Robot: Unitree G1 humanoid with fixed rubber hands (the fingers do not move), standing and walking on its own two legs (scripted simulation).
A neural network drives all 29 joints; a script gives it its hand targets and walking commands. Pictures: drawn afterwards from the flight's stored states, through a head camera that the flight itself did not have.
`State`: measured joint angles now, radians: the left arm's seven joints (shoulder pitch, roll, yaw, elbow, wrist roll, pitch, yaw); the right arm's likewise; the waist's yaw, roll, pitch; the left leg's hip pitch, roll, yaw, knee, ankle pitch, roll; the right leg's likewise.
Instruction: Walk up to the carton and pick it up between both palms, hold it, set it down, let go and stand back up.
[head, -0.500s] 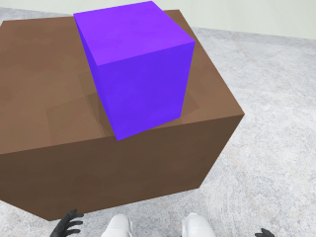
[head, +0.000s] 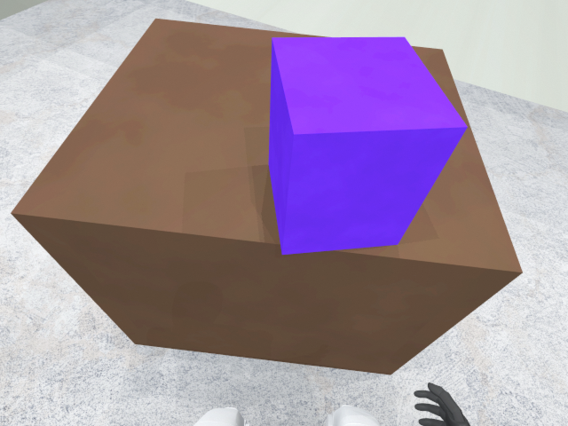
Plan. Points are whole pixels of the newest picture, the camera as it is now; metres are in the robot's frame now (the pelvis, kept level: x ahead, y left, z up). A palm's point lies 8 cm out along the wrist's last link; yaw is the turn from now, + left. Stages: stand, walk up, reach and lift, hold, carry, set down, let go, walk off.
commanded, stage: walk up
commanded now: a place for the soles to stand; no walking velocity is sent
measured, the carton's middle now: (340, 150) +0.49 -0.06 +0.11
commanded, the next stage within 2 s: stand in 1.04 s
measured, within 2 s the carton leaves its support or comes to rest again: neither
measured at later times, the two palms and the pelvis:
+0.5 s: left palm out of the picture +0.09 +0.25 -0.09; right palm out of the picture +0.12 -0.25 -0.08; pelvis +0.02 +0.00 +0.02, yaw +1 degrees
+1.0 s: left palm out of the picture +0.07 +0.25 -0.10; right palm (461, 424) +0.15 -0.25 -0.08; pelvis +0.04 -0.01 +0.02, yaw +4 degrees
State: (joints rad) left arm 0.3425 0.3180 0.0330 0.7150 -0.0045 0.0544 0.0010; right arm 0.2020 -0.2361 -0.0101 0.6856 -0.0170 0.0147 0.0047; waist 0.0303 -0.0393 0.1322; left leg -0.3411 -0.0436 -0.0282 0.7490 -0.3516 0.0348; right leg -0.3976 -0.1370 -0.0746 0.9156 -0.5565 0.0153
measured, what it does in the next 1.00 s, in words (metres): stands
